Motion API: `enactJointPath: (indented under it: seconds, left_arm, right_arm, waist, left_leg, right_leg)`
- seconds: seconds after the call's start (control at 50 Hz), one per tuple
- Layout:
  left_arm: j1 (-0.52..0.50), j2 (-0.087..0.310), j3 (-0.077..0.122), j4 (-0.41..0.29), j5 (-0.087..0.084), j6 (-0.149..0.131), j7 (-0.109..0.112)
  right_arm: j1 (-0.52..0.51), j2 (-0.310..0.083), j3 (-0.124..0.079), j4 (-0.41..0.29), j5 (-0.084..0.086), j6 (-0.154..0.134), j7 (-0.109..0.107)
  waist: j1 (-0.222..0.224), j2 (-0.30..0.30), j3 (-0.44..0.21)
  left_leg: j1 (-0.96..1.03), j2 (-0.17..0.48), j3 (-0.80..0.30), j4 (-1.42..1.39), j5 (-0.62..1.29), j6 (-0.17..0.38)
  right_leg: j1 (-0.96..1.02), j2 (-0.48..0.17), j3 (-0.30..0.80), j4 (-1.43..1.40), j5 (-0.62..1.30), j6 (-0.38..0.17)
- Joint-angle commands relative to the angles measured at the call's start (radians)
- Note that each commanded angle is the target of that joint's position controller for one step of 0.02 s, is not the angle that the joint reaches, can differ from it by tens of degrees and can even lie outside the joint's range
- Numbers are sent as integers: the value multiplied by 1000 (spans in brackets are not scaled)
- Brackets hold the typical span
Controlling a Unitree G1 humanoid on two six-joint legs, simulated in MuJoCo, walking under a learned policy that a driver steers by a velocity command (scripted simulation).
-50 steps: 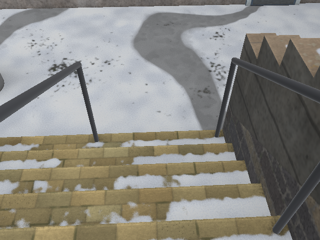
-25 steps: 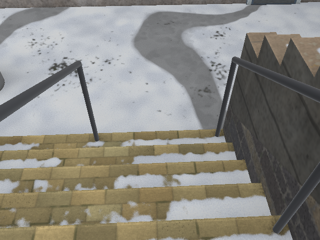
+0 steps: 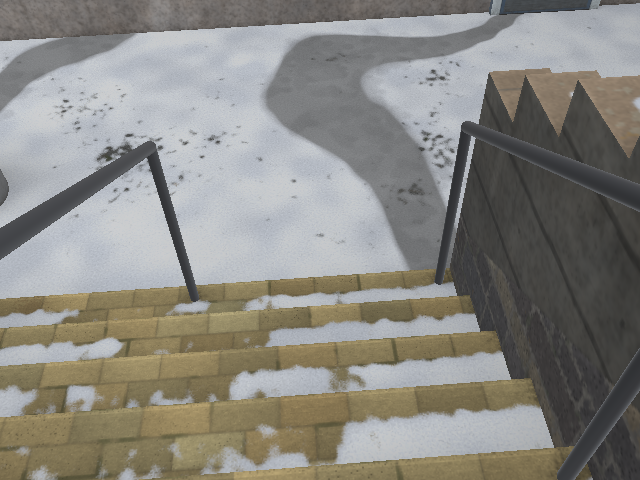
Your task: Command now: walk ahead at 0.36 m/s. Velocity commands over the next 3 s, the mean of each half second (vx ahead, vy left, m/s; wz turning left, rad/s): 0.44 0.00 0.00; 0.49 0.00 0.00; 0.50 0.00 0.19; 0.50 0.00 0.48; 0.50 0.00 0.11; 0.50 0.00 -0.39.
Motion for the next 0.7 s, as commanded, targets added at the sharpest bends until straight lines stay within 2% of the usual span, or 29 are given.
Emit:
enactJointPath:
  seconds: [0.02, 0.06, 0.1, 0.14, 0.18, 0.2, 0.22, 0.24, 0.28, 0.3, 0.34, 0.36, 0.38, 0.4, 0.42, 0.44, 0.46, 0.48, 0.5, 0.52, 0.54, 0.56, 0.58, 0.6, 0.62, 0.64, 0.66, 0.68, 0.7]
  left_arm:
    - [402, 221, 60, 88, -2, -29, -6]
    - [336, 171, 46, 67, 20, -41, -16]
    - [251, 113, 25, 35, 26, -23, -18]
    - [205, 91, 8, 25, 27, -16, -13]
    - [256, 75, -9, 40, 19, -39, 13]
    - [183, 88, -12, 8, 14, -42, 39]
    - [139, 89, -18, 3, 14, -32, 46]
    - [148, 136, -9, 10, 20, -37, 47]
    - [100, 147, -1, 27, 4, -42, 37]
    - [91, 132, -7, 26, 20, -42, 28]
    - [52, 123, -5, 12, 12, -24, 1]
    - [76, 120, -2, 18, -14, -6, 4]
    - [76, 122, 3, 55, 5, 3, 5]
    - [1, 109, 4, 51, -7, -10, 7]
    - [83, -40, -21, 50, 10, -27, -5]
    - [225, 12, -13, 30, -30, -53, -25]
    - [183, 98, 7, 26, -26, -52, -28]
    - [132, 111, 13, -14, -19, -37, -20]
    - [41, 88, 10, -62, -15, -17, -1]
    - [-59, 132, 21, -75, -23, 2, 2]
    - [-79, 108, 22, -80, -21, 18, 13]
    - [-89, 64, 16, -95, 13, 22, 18]
    - [-93, 53, 16, -109, 39, 27, 11]
    - [-99, 48, 13, -122, 33, 27, 1]
    - [-63, 58, 17, -113, 20, 25, -15]
    - [-192, 103, 37, -167, 13, 13, -25]
    - [-271, 114, 32, -200, 21, -3, -36]
    - [-360, 133, 33, -225, 23, -18, -40]
    - [-384, 135, 26, -249, 45, -23, -49]
  right_arm:
    - [-204, -35, 4, -148, -7, -78, 7]
    - [-185, -63, -1, -128, -5, -103, 14]
    - [-142, -97, -15, -98, -15, -92, 24]
    - [-135, -59, -11, -101, -29, -67, 39]
    - [-278, -60, -8, -160, -28, -76, 56]
    - [-347, -66, -5, -191, -47, -81, 65]
    - [-360, -20, 6, -196, -78, -84, 82]
    - [-357, 4, 11, -209, -81, -76, 93]
    - [-360, -28, 4, -243, -49, -51, 83]
    - [-231, -48, -5, -198, -62, -43, 80]
    - [-49, -96, -24, -122, -62, -14, 67]
    - [-87, -88, -23, -150, -36, -17, 61]
    - [-14, -91, -37, -118, -30, -36, 65]
    - [173, -99, -32, -50, -53, -51, 71]
    - [267, -99, -4, 5, -86, -66, 86]
    - [285, -96, 2, 0, -73, -74, 90]
    - [250, -59, 4, -11, -39, -79, 100]
    - [150, -122, -16, -17, -16, -73, 107]
    - [45, -164, -23, -31, -22, -72, 107]
    - [-68, -69, 13, -63, -60, -94, 102]
    - [-118, -64, 26, -74, -64, -107, 79]
    - [-87, -70, 27, -47, -56, -109, 57]
    - [-45, -70, 28, -13, -68, -104, 37]
    - [-26, -72, 27, 3, -67, -95, 25]
    - [-3, -117, 16, 2, -88, -94, 29]
    - [83, -58, 24, 36, -55, -103, 20]
    - [120, -59, 23, 40, -34, -107, 7]
    - [149, -48, 24, 38, -31, -110, 0]
    - [94, -51, 26, 14, -24, -107, -23]
  waist:
    - [136, -335, 153]
    - [92, -108, 177]
    - [56, -14, 136]
    - [28, -117, 115]
    - [62, -139, 144]
    - [58, -98, 195]
    - [62, -95, 175]
    - [75, -104, 158]
    - [58, -141, 185]
    - [13, -143, 118]
    - [-64, -131, 24]
    - [-56, -96, 110]
    - [-113, -24, 87]
    - [-217, 90, 86]
    - [-143, 329, -1]
    - [-55, 372, -74]
    - [-48, 202, -118]
    - [6, 103, -73]
    - [43, 23, -25]
    - [70, -96, 95]
    - [99, -97, 191]
    - [86, -40, 207]
    - [82, 15, 153]
    - [86, 61, 125]
    - [96, 83, 82]
    - [38, 36, 108]
    - [6, 27, 122]
    - [-32, 7, 148]
    - [-15, -14, 172]
  left_leg:
    - [-646, -27, 40, 418, -191, 6]
    - [-799, 53, -48, 568, -66, 17]
    - [-765, 137, -65, 481, 164, 29]
    - [-605, 109, 17, 481, 327, 16]
    - [-679, 124, -32, 243, 596, 32]
    - [-531, 92, 13, 17, 798, 10]
    - [-291, 45, 56, -83, 990, 6]
    - [-121, 2, 98, -95, 1068, -6]
    - [0, 7, 88, -74, 1046, -17]
    - [100, 8, 82, 46, 1098, -7]
    - [155, -8, 110, 104, 847, -13]
    - [-6, 36, 98, -255, 613, -5]
    - [127, 63, 125, -378, 699, 5]
    - [278, 157, 60, -494, 919, 88]
    - [615, 277, -35, 4, 1513, 107]
    - [641, 374, -196, 87, 1621, 180]
    - [581, 399, -245, -5, 1165, 219]
    - [389, 434, -345, -98, 627, 275]
    - [199, 479, -538, -224, 161, 319]
    - [-14, 436, -521, -258, 137, 254]
    - [-253, 349, -375, -267, 293, 220]
    - [-322, 294, -311, -273, 377, 211]
    - [-322, 267, -280, -233, 481, 209]
    - [-314, 245, -234, -214, 509, 198]
    - [-322, 245, -230, -180, 483, 202]
    - [-110, 232, -264, -110, 327, 192]
    - [10, 252, -303, -76, 257, 177]
    - [77, 248, -319, -46, 213, 168]
    - [-84, 178, -192, -7, 122, 134]
  right_leg:
    - [317, -369, 608, -278, 299, -248]
    - [362, -380, 562, -207, 453, -248]
    - [323, -323, 405, -148, 466, -167]
    - [137, -249, 300, -124, 588, -138]
    - [182, -205, 272, -104, 421, -85]
    - [1, -133, 169, -104, 337, -66]
    - [-183, -71, 92, -74, 227, -50]
    - [-305, -54, 72, -87, 154, -50]
    - [-433, -50, 63, 24, 80, -55]
    - [-447, -69, 58, 138, 113, -58]
    - [-291, -86, 88, 372, 347, -43]
    - [-70, -57, 111, 523, 479, -27]
    - [-53, -51, 139, 775, 621, -21]
    - [-203, 37, 120, 1279, 356, 3]
    - [-663, 139, 173, 1636, -550, -19]
    - [-806, 106, 286, 1527, -377, -37]
    - [-850, 12, 266, 1341, -196, -49]
    - [-843, -36, 188, 1307, -112, -40]
    - [-837, -99, 136, 1282, -86, -20]
    - [-802, -161, 216, 1034, 145, -24]
    - [-668, -162, 182, 825, 255, 26]
    - [-599, -167, 165, 681, 287, 52]
    - [-538, -165, 153, 633, 340, 69]
    - [-491, -163, 129, 581, 368, 73]
    - [-423, -132, 95, 643, 448, 62]
    - [-675, -172, 191, 523, 617, 39]
    - [-794, -179, 203, 412, 676, 9]
    - [-870, -176, 199, 321, 688, 7]
    - [-669, -155, 169, 83, 898, 12]
Next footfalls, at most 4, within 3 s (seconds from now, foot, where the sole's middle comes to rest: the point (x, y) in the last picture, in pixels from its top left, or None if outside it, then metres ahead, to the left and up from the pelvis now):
0.40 left None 0.28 0.11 -0.94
0.90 right None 0.60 -0.15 -1.12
1.50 left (314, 425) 0.91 0.07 -1.30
2.02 right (360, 369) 1.21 -0.09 -1.48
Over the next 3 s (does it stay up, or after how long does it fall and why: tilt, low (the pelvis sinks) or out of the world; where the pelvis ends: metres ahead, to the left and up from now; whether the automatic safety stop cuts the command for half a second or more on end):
stays up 1.53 0.20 -0.92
